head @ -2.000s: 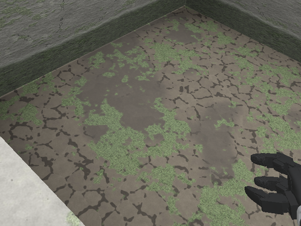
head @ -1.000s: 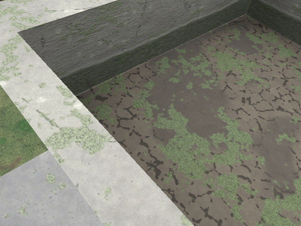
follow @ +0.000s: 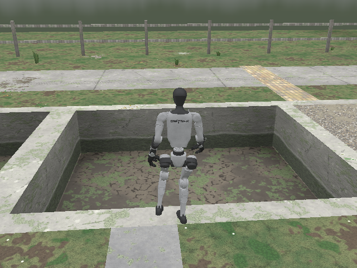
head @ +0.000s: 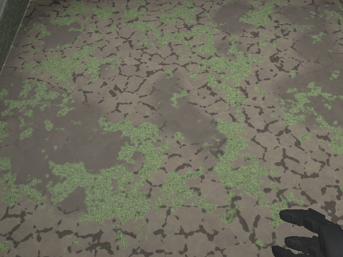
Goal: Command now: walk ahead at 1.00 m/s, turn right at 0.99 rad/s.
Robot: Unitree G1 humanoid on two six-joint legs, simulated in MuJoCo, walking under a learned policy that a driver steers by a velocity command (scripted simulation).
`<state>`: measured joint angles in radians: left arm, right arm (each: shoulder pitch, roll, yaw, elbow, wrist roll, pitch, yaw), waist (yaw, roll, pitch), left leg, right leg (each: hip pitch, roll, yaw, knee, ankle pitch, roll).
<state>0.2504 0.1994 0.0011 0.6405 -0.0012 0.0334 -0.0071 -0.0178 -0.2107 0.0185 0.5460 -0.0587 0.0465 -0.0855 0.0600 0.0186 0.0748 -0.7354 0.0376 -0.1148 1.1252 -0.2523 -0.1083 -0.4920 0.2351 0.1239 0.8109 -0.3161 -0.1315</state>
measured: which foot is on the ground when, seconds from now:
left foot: up 0.00-0.10, down 0.12-0.44, up 0.46-0.60, down 0.62-1.00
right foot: down 0.00-0.16, up 0.18-0.40, down 0.42-1.00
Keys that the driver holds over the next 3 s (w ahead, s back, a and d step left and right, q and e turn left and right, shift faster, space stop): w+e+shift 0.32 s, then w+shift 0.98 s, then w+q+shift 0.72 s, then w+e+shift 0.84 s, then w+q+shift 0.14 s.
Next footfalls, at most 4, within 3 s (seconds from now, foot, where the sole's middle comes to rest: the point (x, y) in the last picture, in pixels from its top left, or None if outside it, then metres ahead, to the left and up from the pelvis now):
0.12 left None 0.14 0.13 -0.74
0.42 right None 0.06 -0.15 -0.74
0.62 left None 0.06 0.04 -0.74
1.32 left None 0.04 -0.06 -0.74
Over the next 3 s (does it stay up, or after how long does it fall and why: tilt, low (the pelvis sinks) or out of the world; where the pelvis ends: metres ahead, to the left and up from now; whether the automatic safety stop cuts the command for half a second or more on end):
stays up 0.00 -0.24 -0.01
